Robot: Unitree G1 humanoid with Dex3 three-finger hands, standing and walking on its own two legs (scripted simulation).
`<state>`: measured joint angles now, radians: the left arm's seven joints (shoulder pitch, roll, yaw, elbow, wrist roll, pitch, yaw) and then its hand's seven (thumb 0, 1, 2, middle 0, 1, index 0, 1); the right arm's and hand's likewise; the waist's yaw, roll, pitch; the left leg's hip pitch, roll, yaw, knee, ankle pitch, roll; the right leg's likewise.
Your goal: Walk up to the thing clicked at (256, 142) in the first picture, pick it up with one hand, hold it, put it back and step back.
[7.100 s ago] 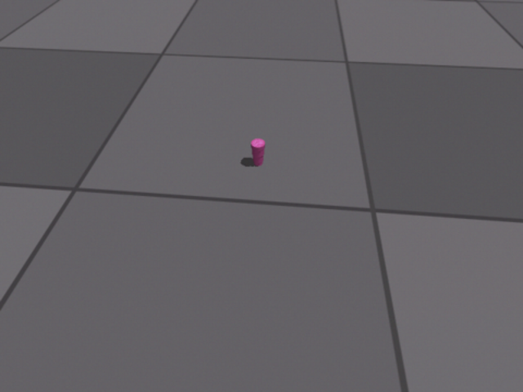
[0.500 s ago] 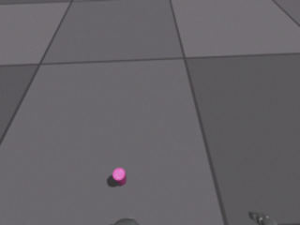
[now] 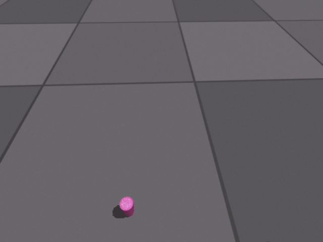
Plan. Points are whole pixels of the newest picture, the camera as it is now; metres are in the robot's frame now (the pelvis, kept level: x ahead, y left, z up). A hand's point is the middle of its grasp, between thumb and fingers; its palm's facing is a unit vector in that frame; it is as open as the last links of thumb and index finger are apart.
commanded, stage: walk up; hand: left
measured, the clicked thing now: (128, 207) +0.43 +0.21 -0.71
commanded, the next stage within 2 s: none
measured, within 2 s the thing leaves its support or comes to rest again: neither
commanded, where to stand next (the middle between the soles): +0.09 -0.01 m, yaw +1 degrees
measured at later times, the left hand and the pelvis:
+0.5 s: hand out of the picture +0.13 +0.31 -0.18, palm faces -0.02 -0.93 -0.36, open 7.4 cm; pelvis +0.05 +0.02 -0.01, yaw +0 degrees
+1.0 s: hand out of the picture +0.11 +0.25 -0.16, palm faces +0.02 -0.93 -0.38, open 7.4 cm; pelvis +0.01 -0.01 -0.02, yaw +3 degrees
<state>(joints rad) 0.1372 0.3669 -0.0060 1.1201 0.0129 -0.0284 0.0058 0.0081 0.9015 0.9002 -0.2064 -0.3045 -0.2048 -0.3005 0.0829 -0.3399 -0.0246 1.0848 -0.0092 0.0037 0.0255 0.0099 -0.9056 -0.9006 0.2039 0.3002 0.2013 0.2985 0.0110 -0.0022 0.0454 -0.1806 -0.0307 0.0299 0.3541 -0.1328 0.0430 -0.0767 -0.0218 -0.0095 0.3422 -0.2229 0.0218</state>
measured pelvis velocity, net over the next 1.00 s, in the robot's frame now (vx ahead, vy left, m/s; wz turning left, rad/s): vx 0.01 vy -0.01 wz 0.05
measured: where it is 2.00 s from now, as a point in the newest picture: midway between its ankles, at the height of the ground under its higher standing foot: outside the picture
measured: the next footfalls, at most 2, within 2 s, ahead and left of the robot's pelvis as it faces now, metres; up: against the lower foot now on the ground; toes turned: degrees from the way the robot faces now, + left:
left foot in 0.26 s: +0.13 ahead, +0.14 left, +0.00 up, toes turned +2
right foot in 0.68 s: +0.09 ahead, -0.13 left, +0.00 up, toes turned -1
